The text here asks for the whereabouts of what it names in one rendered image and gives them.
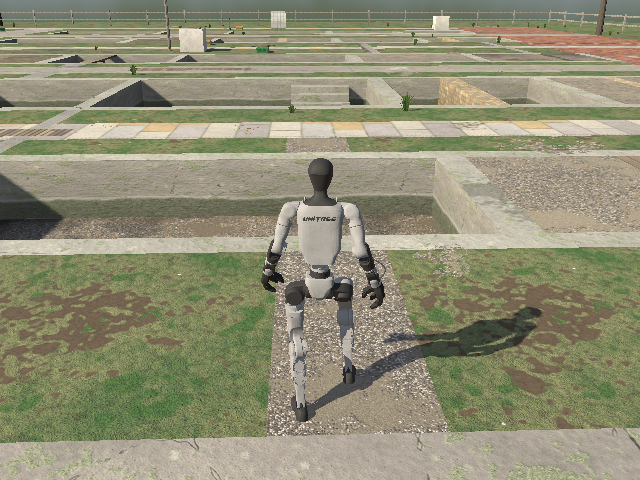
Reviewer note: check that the left robot forearm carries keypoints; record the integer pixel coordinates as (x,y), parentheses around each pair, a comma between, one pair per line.
(271,261)

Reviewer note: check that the robot right shin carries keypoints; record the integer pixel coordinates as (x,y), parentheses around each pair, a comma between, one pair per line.
(347,341)

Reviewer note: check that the right robot foot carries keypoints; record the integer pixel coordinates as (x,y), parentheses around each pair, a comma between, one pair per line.
(349,377)

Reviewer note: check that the robot right hand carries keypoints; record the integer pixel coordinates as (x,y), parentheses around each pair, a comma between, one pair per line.
(378,293)

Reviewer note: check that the right robot forearm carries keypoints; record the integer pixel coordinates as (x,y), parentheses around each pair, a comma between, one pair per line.
(369,269)

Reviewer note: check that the robot left upper arm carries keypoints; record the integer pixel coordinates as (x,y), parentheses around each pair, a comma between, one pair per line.
(288,211)

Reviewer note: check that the robot left hand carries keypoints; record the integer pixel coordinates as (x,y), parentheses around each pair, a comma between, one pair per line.
(274,278)

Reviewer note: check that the robot right upper arm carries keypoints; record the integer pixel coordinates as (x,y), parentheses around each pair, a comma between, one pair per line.
(352,212)

